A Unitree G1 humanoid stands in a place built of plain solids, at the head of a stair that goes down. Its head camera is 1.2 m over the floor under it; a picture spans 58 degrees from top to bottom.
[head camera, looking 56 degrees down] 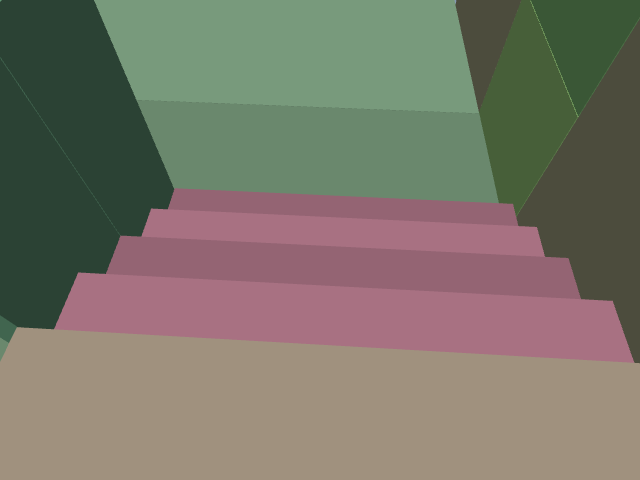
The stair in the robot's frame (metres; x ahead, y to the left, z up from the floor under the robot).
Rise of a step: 0.17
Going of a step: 0.28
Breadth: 1.90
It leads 3 degrees to the right of straight ahead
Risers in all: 5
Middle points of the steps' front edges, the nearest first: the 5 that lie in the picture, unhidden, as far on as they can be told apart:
0.44 -0.05 0.00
0.72 -0.07 -0.17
1.00 -0.09 -0.33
1.28 -0.10 -0.50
1.56 -0.12 -0.67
